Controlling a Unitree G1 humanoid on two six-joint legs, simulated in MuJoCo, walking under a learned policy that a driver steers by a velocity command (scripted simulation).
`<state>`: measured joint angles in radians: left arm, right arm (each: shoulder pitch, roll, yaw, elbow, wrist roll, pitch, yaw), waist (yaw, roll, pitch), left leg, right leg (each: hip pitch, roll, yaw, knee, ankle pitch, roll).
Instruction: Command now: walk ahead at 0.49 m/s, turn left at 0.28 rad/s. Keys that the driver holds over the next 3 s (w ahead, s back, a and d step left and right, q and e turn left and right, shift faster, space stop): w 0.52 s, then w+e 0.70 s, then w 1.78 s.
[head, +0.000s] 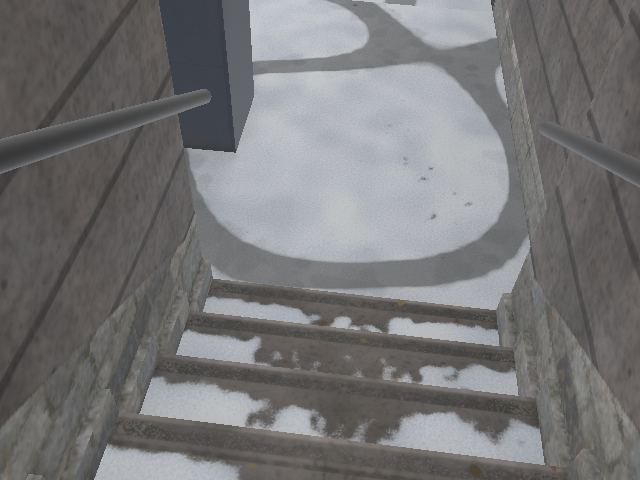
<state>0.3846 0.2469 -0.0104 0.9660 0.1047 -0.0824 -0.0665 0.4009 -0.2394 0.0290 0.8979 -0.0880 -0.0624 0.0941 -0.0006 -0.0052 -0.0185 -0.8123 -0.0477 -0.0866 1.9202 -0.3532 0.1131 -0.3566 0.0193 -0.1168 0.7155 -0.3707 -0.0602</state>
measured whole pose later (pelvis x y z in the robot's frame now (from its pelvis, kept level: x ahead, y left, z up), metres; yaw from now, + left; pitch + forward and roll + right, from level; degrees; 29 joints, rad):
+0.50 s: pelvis +0.32 +0.04 -0.14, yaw +3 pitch +1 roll +0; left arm 0.49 0.18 -0.02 1.07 0.08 -0.08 -0.09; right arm 0.21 -0.24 -0.02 0.92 -0.10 -0.08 0.07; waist 0.08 0.00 -0.02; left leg -0.29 -0.03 0.10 0.50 -0.23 0.07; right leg -0.49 -0.04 0.02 1.80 -0.60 -0.04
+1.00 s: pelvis +0.62 -0.03 -0.31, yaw -10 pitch +0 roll +0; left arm 0.35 0.23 0.05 1.04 0.09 -0.11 -0.06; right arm 0.36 -0.21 0.00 0.96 -0.07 -0.09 0.05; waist 0.02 0.03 0.00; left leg -0.56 0.06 -0.04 1.70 -0.60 0.01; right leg -0.28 0.07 -0.04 0.59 -0.31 -0.08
